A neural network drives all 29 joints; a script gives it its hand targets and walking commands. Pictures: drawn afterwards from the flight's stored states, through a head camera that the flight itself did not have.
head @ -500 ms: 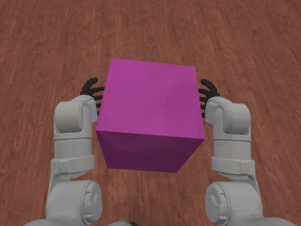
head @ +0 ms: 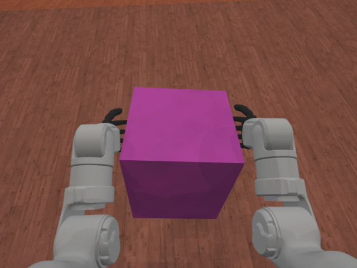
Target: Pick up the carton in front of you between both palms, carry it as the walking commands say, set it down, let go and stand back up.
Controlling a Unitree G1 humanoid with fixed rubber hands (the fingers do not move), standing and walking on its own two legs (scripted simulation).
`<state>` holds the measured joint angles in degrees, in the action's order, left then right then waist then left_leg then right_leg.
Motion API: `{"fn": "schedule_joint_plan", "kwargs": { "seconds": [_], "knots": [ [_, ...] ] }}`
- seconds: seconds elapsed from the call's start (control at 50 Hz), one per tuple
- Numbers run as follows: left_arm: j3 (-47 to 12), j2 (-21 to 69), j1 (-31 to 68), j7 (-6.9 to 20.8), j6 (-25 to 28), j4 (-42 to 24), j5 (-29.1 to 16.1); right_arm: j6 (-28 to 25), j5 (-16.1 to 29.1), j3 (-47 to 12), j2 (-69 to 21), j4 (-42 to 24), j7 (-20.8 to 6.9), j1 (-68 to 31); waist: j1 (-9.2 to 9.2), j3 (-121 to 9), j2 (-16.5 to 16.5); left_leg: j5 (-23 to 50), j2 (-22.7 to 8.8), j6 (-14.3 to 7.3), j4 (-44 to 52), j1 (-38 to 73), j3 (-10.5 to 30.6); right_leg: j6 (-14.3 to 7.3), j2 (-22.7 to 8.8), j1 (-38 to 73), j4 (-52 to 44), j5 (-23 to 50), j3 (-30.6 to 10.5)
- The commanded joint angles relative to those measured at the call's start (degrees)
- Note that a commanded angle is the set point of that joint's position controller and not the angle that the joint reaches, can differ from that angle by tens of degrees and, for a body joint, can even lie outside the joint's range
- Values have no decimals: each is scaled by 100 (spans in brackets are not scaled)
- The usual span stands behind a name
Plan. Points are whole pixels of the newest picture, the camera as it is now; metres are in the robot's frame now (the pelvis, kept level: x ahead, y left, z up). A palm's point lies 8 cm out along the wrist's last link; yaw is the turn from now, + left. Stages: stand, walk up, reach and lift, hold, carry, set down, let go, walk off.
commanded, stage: carry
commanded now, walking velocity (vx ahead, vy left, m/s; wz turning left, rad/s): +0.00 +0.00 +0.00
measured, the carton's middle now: (177, 157) +0.35 +0.00 +0.06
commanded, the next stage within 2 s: none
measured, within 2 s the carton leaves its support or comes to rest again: neither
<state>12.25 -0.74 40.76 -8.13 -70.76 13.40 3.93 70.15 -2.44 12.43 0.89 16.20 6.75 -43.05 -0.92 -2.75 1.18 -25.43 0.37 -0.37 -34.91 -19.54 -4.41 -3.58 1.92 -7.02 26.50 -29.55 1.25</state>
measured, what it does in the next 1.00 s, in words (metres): stands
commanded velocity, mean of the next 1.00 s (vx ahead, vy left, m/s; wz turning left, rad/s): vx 0.00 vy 0.00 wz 0.00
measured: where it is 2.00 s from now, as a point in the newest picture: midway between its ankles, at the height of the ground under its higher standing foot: outside the picture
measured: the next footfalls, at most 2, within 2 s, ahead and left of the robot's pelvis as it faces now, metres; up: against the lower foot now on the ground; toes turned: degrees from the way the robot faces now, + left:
none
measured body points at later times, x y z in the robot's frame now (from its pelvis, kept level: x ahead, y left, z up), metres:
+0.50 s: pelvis -0.01 +0.03 +0.00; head -0.03 +0.02 +0.45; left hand +0.36 +0.18 +0.13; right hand +0.35 -0.13 +0.12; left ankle +0.03 +0.12 -0.72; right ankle -0.06 -0.06 -0.74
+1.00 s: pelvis -0.03 +0.03 +0.00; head -0.05 +0.03 +0.45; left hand +0.33 +0.18 +0.14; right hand +0.33 -0.13 +0.13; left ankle +0.03 +0.12 -0.72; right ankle -0.06 -0.06 -0.74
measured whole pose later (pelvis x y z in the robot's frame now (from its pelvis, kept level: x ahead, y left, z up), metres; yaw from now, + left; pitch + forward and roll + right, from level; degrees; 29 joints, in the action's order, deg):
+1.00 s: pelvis -0.03 +0.03 +0.00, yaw +0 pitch -1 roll +1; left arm 11.6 -1.1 42.4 -8.4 -70.5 17.8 3.9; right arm 69.9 -3.4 13.0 0.5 17.3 5.9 -41.4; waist -0.7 -2.5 0.6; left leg -21.7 2.1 -3.2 -32.3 -19.2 -5.4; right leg -1.0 -0.1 -7.6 25.6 -26.4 0.8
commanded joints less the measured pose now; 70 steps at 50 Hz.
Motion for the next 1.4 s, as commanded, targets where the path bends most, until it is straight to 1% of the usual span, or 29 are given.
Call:
{"fn": "schedule_joint_plan", "kwargs": {
  "seconds": [0.0,0.02,0.04,0.12,0.16,0.2,0.24,0.26,0.38,0.46,0.48,0.5,0.54,0.56,0.62,0.68,0.74,0.82,0.86,0.88,0.98,1.06,1.1,1.14,1.18,1.22,1.26,1.34,1.38],
  "knots": [
    [-3068,6315,4403,1390,150,-708,-2509,-78,2137,-2868,-6473,-205,-1313,-3667,67,-2315,-33,2427,-536,-488,-125,1280,497,122,-1002,511,-31,4243,-454],
    [-2979,6368,4751,1377,168,-984,-2606,-116,2225,-2963,-6579,-446,-1340,-3783,91,-2236,434,2146,-501,-415,-50,984,477,251,-972,607,29,4480,-449],
    [-3182,6515,5043,1388,143,-1097,-2813,-109,2216,-2863,-6476,-667,-1321,-3997,125,-2243,10,2151,-457,-456,-83,1068,461,166,-1030,549,-96,4311,-507],
    [-2934,6457,4636,1414,98,-804,-2622,-105,2243,-3025,-6569,-568,-1298,-3911,62,-2316,354,1579,-443,-385,-31,767,463,269,-1156,923,11,4972,-539],
    [-2992,6570,4364,1404,81,-455,-2574,-73,2232,-2804,-6375,-449,-1328,-3927,38,-2409,-94,1692,-403,-408,153,1066,514,105,-958,634,48,3763,-407],
    [-2847,6415,4658,1392,119,-652,-2503,-81,2347,-2946,-6466,-622,-1340,-4226,102,-2419,-48,2272,-678,-565,247,1383,727,126,-826,434,24,2452,-369],
    [-2967,6482,4576,1384,114,-815,-2597,-115,2305,-2921,-6487,-829,-1308,-4237,111,-2353,-404,2622,-733,-603,343,1587,781,93,-786,84,4,2117,-331],
    [-2958,6261,4606,1383,93,-965,-2546,-64,2289,-3004,-6622,-525,-1310,-3982,95,-2355,-239,2610,-736,-636,363,1495,868,82,-728,175,-87,1880,-338],
    [-3087,6560,4412,1491,100,-316,-2643,-88,2128,-2856,-6408,-321,-1364,-3767,60,-2224,137,2409,-568,-621,165,1195,655,201,-895,493,-108,3164,-402],
    [-2966,6628,4878,1508,216,-739,-2696,-156,2197,-2982,-6484,-686,-1352,-4154,85,-2180,-236,1881,-590,-536,426,1307,699,104,-828,254,-228,2027,-352],
    [-3027,6479,4727,1489,179,-662,-2674,-100,2265,-2997,-6617,-572,-1388,-3987,8,-2031,-54,1999,-601,-566,544,1286,834,111,-817,236,-262,1705,-337],
    [-2884,6502,4447,1468,147,-268,-2587,-157,2188,-2926,-6352,-570,-1364,-4078,146,-2111,-547,1950,-693,-617,535,1492,829,137,-804,37,-276,1427,-356],
    [-2845,6519,4444,1461,142,-264,-2595,-140,2114,-2811,-6418,-193,-1365,-3597,25,-2085,25,2161,-660,-584,472,1322,841,154,-765,209,-287,1710,-347],
    [-2865,6416,4400,1485,172,-340,-2579,-166,2255,-2911,-6547,-607,-1380,-4009,20,-2391,302,1888,-737,-559,389,1389,800,151,-818,332,-270,1714,-337],
    [-2816,6443,4516,1519,180,-504,-2705,-166,2279,-2933,-6444,-679,-1344,-4060,86,-2125,-9,1206,-523,-512,674,1284,825,151,-832,254,-496,1137,-449],
    [-3003,6445,4706,1438,223,-917,-2646,-131,2326,-3008,-6681,-582,-1362,-4118,47,-2033,208,1409,-573,-509,571,1270,749,159,-832,137,-559,1519,-470],
    [-2686,6246,4050,1429,82,-40,-2355,-61,2015,-2796,-6298,-184,-1354,-3576,51,-1856,-96,1390,-631,-547,649,1328,836,85,-890,6,-530,1717,-488],
    [-2983,6638,4816,1483,248,-675,-2651,-167,2204,-2864,-6526,-568,-1404,-4083,85,-2031,-132,1636,-629,-562,552,1243,714,114,-830,88,-433,1648,-396],
    [-2957,6480,4541,1438,184,-293,-2604,-139,2155,-2733,-6334,-273,-1398,-3960,96,-1758,-220,1515,-600,-536,744,1063,815,145,-815,-70,-438,1390,-418],
    [-2796,6475,4485,1430,177,-255,-2586,-165,2123,-2734,-6376,-341,-1376,-3917,39,-1842,96,1636,-612,-592,647,1063,800,150,-782,-81,-402,1634,-395],
    [-2790,6582,4594,1430,203,-376,-2590,-220,2249,-2904,-6531,-421,-1367,-4046,69,-1926,158,1963,-557,-531,476,1103,690,146,-856,83,-299,2287,-374],
    [-2821,6355,4730,1377,191,-610,-2530,-173,2246,-2772,-6447,-360,-1372,-4089,105,-2019,-263,1474,-610,-538,577,1221,783,102,-836,79,-362,1584,-452],
    [-2888,6402,4379,1443,181,-397,-2507,-133,2309,-2881,-6464,-528,-1341,-4383,51,-2340,33,1939,-705,-590,518,1420,797,107,-880,132,-263,1782,-495],
    [-2922,6654,4871,1457,162,-617,-2751,-153,2252,-2765,-6420,-662,-1317,-4217,102,-2437,-185,2019,-769,-598,564,1569,890,121,-793,197,-144,1420,-395],
    [-2911,6394,4564,1441,159,-573,-2654,-90,2191,-2722,-6479,-155,-1369,-3709,82,-2240,-64,1693,-697,-585,466,1539,824,114,-827,-18,-452,1570,-475],
    [-2873,6393,4616,1481,182,-662,-2636,-109,2211,-2731,-6569,-257,-1389,-3735,18,-2154,68,1236,-583,-500,615,1219,762,68,-883,159,-464,1343,-536],
    [-2960,6613,4752,1486,170,-501,-2644,-186,2092,-2823,-6468,-574,-1383,-4191,83,-1801,-210,1277,-644,-506,701,1245,899,139,-808,-155,-512,1265,-425],
    [-2859,6317,4494,1488,251,-345,-2614,-184,2162,-2768,-6341,-262,-1419,-3845,37,-1824,111,1061,-605,-543,735,1101,851,117,-872,-76,-593,1252,-497],
    [-2830,6522,4548,1479,249,-401,-2575,-186,2190,-2742,-6437,-300,-1418,-4056,77,-1734,-249,876,-617,-438,818,1301,818,92,-824,-326,-604,852,-501]
  ]
}}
